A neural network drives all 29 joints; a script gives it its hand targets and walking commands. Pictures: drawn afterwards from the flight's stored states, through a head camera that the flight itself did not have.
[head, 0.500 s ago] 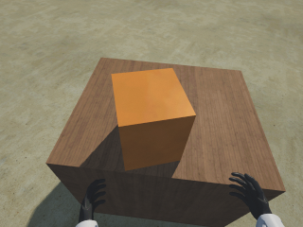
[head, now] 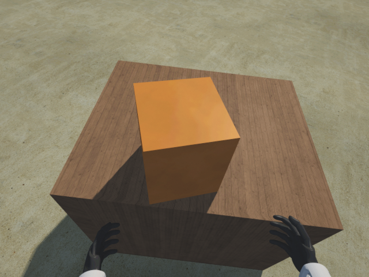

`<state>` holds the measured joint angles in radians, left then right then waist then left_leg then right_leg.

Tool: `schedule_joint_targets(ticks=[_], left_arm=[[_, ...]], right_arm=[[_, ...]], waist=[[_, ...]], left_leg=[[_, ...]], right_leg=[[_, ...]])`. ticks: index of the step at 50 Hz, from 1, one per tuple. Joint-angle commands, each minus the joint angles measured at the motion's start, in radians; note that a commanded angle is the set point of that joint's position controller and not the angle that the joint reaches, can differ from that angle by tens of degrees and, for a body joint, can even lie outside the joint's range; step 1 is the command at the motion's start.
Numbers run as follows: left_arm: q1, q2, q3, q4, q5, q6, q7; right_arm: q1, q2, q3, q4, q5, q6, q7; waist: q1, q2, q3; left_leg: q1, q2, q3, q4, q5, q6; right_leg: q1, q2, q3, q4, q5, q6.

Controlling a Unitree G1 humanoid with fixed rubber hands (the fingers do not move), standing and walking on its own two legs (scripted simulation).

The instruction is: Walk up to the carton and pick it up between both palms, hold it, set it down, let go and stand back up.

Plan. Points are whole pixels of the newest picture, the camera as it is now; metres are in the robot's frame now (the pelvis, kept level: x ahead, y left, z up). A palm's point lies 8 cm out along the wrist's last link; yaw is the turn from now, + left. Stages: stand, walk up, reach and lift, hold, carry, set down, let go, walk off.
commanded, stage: set down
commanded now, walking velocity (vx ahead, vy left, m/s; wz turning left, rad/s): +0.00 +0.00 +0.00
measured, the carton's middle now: (179, 142) +0.46 +0.05 -0.01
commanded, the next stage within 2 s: let go in 0.34 s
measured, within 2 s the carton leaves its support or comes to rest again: neither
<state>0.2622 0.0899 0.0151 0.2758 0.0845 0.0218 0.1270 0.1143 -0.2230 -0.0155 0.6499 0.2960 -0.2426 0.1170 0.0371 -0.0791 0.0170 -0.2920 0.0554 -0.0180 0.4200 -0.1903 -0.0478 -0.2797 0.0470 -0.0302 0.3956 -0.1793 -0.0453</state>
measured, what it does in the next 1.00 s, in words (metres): stands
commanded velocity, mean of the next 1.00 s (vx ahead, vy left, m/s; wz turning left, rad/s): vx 0.00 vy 0.00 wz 0.00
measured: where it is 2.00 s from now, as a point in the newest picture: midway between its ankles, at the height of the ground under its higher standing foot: outside the picture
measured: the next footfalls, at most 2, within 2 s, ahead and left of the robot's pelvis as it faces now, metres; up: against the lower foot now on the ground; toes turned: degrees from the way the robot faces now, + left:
none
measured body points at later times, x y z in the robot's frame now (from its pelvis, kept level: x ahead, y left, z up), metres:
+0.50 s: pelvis +0.00 +0.00 +0.00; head +0.04 +0.03 +0.45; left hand +0.17 +0.22 -0.09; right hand +0.20 -0.23 -0.06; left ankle +0.01 +0.15 -0.74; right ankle +0.01 -0.09 -0.74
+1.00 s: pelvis +0.01 +0.00 +0.00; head +0.06 +0.03 +0.45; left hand +0.17 +0.24 -0.10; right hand +0.18 -0.23 -0.09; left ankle +0.01 +0.15 -0.74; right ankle +0.01 -0.09 -0.74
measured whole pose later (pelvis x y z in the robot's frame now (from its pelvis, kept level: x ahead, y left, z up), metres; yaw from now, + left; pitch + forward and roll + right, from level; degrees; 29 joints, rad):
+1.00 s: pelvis +0.01 +0.00 +0.00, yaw +0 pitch +3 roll +0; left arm 0.21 0.21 0.05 0.48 0.08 0.04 0.01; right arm 0.12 -0.17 -0.01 0.77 0.08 -0.17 -0.01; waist 0.02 -0.07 0.04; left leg -0.28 0.06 -0.02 0.43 -0.21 -0.05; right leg -0.27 0.05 -0.03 0.41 -0.20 -0.04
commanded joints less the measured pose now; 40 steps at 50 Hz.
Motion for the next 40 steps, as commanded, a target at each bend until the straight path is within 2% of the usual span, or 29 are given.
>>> schedule_joint_targets(ticks=[1, 3, 5, 9, 14, 16, 17, 18, 19, 21, 22, 25, 30, 31, 33, 34, 35, 36, 40], left_arm=[[-0.015, 0.107, 0.027, -0.069, -0.085, -0.045, -0.022], [-0.01, 0.119, 0.042, -0.032, -0.077, -0.04, -0.038], [-0.002, 0.117, 0.045, -0.062, -0.073, -0.047, -0.042], [0.005, 0.121, 0.051, -0.017, -0.065, -0.033, -0.061], [-0.037, 0.144, 0.058, -0.023, -0.072, -0.02, -0.069], [-0.048, 0.158, 0.056, 0.003, -0.081, -0.01, -0.079], [-0.051, 0.158, 0.063, -0.012, -0.075, -0.009, -0.075], [-0.046, 0.161, 0.065, 0.033, -0.075, 0.005, -0.085], [-0.061, 0.166, 0.066, 0.013, -0.073, 0.006, -0.083], [-0.078, 0.183, 0.071, 0.03, -0.078, 0.018, -0.093], [-0.082, 0.19, 0.068, 0.0, -0.084, 0.014, -0.09], [-0.093, 0.199, 0.07, 0.008, -0.088, 0.023, -0.096], [-0.088, 0.211, 0.069, 0.019, -0.087, 0.03, -0.102], [-0.087, 0.217, 0.067, 0.052, -0.089, 0.038, -0.109], [-0.093, 0.22, 0.062, 0.035, -0.094, 0.038, -0.109], [-0.081, 0.22, 0.063, 0.054, -0.094, 0.042, -0.114], [-0.079, 0.223, 0.058, 0.032, -0.092, 0.039, -0.111], [-0.075, 0.224, 0.061, 0.052, -0.094, 0.042, -0.118], [-0.066, 0.232, 0.065, 0.056, -0.084, 0.034, -0.118]], right_arm=[[0.048, -0.161, 0.039, -0.118, -0.108, -0.075, -0.024], [0.058, -0.15, 0.057, -0.091, -0.114, -0.077, -0.035], [0.063, -0.157, 0.056, -0.082, -0.105, -0.087, -0.034], [0.069, -0.136, 0.067, -0.045, -0.12, -0.085, -0.045], [0.037, -0.116, 0.056, -0.067, -0.139, -0.085, -0.055], [0.031, -0.104, 0.05, -0.056, -0.161, -0.076, -0.066], [0.03, -0.102, 0.049, -0.063, -0.16, -0.076, -0.066], [0.03, -0.09, 0.052, -0.043, -0.174, -0.066, -0.073], [0.022, -0.088, 0.047, -0.051, -0.176, -0.064, -0.074], [0.013, -0.069, 0.042, -0.046, -0.199, -0.053, -0.088], [0.009, -0.066, 0.038, -0.078, -0.199, -0.055, -0.089], [0.007, -0.06, 0.023, -0.049, -0.223, -0.042, -0.099], [0.004, -0.045, 0.01, -0.038, -0.24, -0.045, -0.107], [0.01, -0.042, 0.011, -0.029, -0.249, -0.038, -0.113], [-0.003, -0.042, 0.002, -0.024, -0.254, -0.042, -0.113], [0.012, -0.039, 0.0, -0.007, -0.256, -0.042, -0.118], [0.014, -0.048, -0.005, -0.018, -0.253, -0.049, -0.115], [0.014, -0.044, -0.007, 0.0, -0.261, -0.051, -0.119], [0.008, -0.046, -0.01, -0.007, -0.258, -0.074, -0.119]], waist=[[-0.02, 0.043, -0.209], [-0.022, 0.033, -0.194], [-0.018, 0.062, -0.21], [-0.024, 0.071, -0.185], [-0.025, 0.069, -0.167], [-0.037, 0.044, -0.152], [-0.024, 0.06, -0.155], [-0.032, 0.044, -0.135], [-0.027, 0.066, -0.137], [-0.032, 0.049, -0.123], [-0.026, 0.062, -0.134], [-0.03, 0.076, -0.12], [-0.033, 0.092, -0.113], [-0.045, 0.08, -0.103], [-0.038, 0.101, -0.123], [-0.041, 0.092, -0.128], [-0.043, 0.108, -0.141], [-0.048, 0.093, -0.144], [-0.041, 0.111, -0.161]], left_leg=[[0.226, -0.085, 0.063, -0.052, 0.197, 0.035], [0.22, -0.092, 0.066, -0.051, 0.201, 0.037], [0.239, -0.086, 0.062, -0.051, 0.231, 0.029], [0.257, -0.085, 0.062, -0.052, 0.225, 0.029], [0.239, -0.081, 0.071, -0.059, 0.168, 0.036], [0.224, -0.08, 0.073, -0.062, 0.129, 0.046], [0.221, -0.08, 0.076, -0.065, 0.139, 0.043], [0.216, -0.08, 0.08, -0.068, 0.113, 0.046], [0.218, -0.078, 0.078, -0.07, 0.106, 0.044], [0.202, -0.08, 0.083, -0.068, 0.078, 0.051], [0.199, -0.082, 0.084, -0.064, 0.083, 0.05], [0.204, -0.073, 0.089, -0.071, 0.069, 0.047], [0.208, -0.069, 0.087, -0.068, 0.069, 0.042], [0.209, -0.072, 0.089, -0.065, 0.051, 0.048], [0.222, -0.068, 0.088, -0.067, 0.063, 0.041], [0.23, -0.069, 0.091, -0.063, 0.064, 0.044], [0.235, -0.068, 0.088, -0.06, 0.08, 0.041], [0.233, -0.07, 0.089, -0.058, 0.083, 0.041], [0.238, -0.072, 0.086, -0.051, 0.116, 0.033]], right_leg=[[0.197, -0.062, 0.083, -0.082, 0.222, 0.023], [0.211, -0.07, 0.091, -0.081, 0.266, 0.031], [0.214, -0.062, 0.079, -0.072, 0.303, 0.03], [0.196, -0.061, 0.074, -0.085, 0.288, 0.028], [0.175, -0.061, 0.069, -0.094, 0.201, 0.03], [0.17, -0.068, 0.075, -0.098, 0.173, 0.035], [0.175, -0.068, 0.073, -0.096, 0.168, 0.033], [0.175, -0.074, 0.078, -0.105, 0.148, 0.036], [0.166, -0.073, 0.074, -0.103, 0.119, 0.033], [0.162, -0.083, 0.084, -0.11, 0.078, 0.041], [0.166, -0.085, 0.085, -0.106, 0.081, 0.039], [0.157, -0.079, 0.073, -0.106, 0.056, 0.039], [0.152, -0.078, 0.063, -0.103, 0.055, 0.04], [0.147, -0.082, 0.069, -0.107, 0.059, 0.045], [0.145, -0.073, 0.052, -0.099, 0.043, 0.042], [0.149, -0.075, 0.054, -0.102, 0.051, 0.046], [0.149, -0.072, 0.046, -0.092, 0.076, 0.044], [0.154, -0.071, 0.046, -0.09, 0.089, 0.047], [0.168, -0.064, 0.035, -0.077, 0.156, 0.047]])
